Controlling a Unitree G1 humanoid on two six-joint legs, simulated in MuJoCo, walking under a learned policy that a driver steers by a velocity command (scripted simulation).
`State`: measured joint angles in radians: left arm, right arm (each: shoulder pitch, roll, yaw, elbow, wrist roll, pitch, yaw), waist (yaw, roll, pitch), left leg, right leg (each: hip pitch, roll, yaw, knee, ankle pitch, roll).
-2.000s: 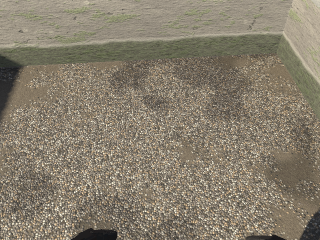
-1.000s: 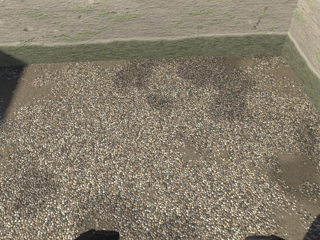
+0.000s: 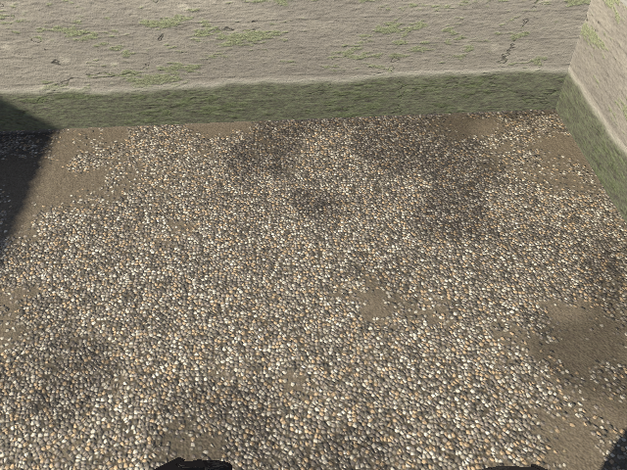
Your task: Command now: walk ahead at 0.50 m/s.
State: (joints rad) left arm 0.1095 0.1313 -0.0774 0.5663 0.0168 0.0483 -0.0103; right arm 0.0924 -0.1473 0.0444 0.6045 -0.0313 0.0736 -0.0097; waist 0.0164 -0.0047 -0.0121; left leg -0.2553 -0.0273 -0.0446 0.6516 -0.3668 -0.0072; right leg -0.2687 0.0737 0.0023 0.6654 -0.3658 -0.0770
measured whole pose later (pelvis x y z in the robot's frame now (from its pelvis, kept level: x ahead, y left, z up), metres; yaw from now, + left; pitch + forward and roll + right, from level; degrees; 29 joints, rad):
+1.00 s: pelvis +0.00 +0.00 +0.00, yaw +1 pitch -2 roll +1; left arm 0.12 0.13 -0.08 0.56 0.02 0.04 -0.01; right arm 0.09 -0.15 0.05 0.61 -0.03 0.08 -0.01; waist 0.02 -0.01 -0.01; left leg -0.26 -0.03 -0.06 0.66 -0.37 -0.01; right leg -0.27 0.06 -0.02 0.67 -0.37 -0.08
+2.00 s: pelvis +0.00 +0.00 +0.00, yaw +1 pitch -1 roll +1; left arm 0.12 0.13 -0.08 0.56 0.02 0.04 -0.01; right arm 0.08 -0.15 0.05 0.61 -0.03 0.08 -0.01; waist 0.02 -0.01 -0.01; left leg -0.27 -0.04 -0.07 0.66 -0.37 -0.01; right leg -0.28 0.05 -0.03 0.68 -0.38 -0.08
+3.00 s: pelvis +0.01 -0.01 +0.02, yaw +2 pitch +0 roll +1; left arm 0.19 0.15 -0.06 0.66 0.01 0.04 -0.02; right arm 0.13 -0.17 0.03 0.69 -0.02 0.10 -0.01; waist 0.02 0.01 -0.01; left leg -0.14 -0.01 -0.09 0.35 -0.21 -0.03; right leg -0.15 0.07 -0.04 0.36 -0.21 -0.09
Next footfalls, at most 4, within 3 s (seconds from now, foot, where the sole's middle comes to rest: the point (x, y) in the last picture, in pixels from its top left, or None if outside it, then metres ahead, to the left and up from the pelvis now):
none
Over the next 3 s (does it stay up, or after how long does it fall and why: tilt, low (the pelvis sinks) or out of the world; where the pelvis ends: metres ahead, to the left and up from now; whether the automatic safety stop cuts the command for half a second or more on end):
stays up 0.01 -0.01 0.02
